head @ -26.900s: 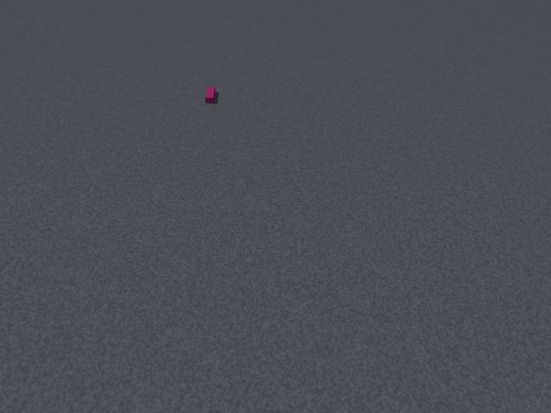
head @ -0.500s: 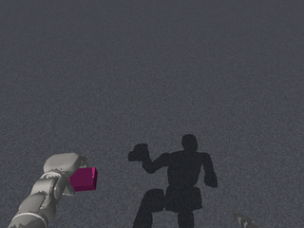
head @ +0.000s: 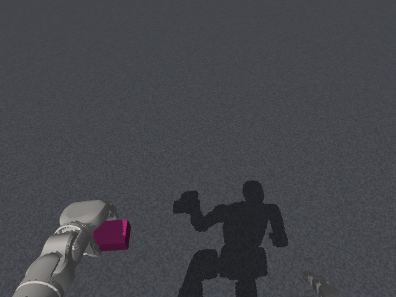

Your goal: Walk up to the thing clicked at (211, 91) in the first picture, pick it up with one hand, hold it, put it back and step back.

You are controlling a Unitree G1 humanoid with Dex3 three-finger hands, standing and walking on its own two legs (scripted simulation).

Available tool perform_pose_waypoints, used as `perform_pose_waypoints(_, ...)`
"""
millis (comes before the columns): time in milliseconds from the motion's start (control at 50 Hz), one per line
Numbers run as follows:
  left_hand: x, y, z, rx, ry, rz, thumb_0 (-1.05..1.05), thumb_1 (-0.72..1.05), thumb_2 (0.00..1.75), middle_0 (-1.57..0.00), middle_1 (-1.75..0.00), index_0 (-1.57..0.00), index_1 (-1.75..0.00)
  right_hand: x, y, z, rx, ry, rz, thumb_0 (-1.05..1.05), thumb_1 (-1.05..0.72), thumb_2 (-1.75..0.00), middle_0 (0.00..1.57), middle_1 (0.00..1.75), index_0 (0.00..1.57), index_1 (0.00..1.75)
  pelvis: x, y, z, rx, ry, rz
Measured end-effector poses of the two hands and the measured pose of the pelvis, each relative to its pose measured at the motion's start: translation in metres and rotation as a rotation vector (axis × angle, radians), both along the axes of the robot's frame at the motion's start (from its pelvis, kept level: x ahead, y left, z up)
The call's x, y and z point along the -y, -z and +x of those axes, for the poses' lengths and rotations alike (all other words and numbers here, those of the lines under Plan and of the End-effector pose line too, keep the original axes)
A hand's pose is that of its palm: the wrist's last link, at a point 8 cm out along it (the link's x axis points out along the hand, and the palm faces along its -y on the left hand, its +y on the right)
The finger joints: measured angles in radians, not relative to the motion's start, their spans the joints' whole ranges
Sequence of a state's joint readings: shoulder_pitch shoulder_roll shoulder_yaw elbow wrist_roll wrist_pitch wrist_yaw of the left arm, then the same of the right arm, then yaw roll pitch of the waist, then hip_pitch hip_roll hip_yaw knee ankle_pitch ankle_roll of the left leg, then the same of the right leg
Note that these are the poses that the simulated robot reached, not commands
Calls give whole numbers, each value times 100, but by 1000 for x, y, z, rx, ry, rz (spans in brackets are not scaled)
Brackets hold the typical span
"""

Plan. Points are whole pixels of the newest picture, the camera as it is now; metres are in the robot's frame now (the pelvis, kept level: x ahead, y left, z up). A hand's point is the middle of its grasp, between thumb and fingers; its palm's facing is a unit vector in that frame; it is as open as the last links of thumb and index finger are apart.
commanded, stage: hold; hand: left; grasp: from above
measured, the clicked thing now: (96, 236) +0.30 +0.23 -0.08
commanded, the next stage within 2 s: crouch in 0.64 s
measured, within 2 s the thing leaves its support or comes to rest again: neither
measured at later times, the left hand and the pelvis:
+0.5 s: hand (89, 238) +0.28 +0.23 -0.05, palm faces -0.47 -0.04 -0.88, open 8.3 cm; pelvis +0.00 +0.00 +0.00, yaw +0 degrees
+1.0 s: hand (91, 243) +0.28 +0.23 -0.07, palm faces -0.48 -0.04 -0.88, open 8.3 cm; pelvis +0.00 +0.00 +0.00, yaw +1 degrees
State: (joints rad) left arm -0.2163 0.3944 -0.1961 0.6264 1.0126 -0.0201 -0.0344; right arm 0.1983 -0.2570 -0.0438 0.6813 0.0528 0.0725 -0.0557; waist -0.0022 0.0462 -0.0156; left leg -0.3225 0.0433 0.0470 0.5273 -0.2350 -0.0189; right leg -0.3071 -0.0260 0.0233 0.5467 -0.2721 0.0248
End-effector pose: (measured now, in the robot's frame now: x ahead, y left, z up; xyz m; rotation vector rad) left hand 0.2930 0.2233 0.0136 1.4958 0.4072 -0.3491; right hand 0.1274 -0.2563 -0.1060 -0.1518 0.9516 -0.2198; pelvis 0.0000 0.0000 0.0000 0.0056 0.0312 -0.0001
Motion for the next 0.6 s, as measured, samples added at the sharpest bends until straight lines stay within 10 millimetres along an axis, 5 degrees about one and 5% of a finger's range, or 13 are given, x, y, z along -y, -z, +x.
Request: perform_pose_waypoints(600,-10,-1,0,0,2,11,-1,23,29,-89,-27,-91,-25,-8,-3,4,-14,-7,-4,1,-91,-90,20,30,20,30,-5,-3,0,10,-2,-1)
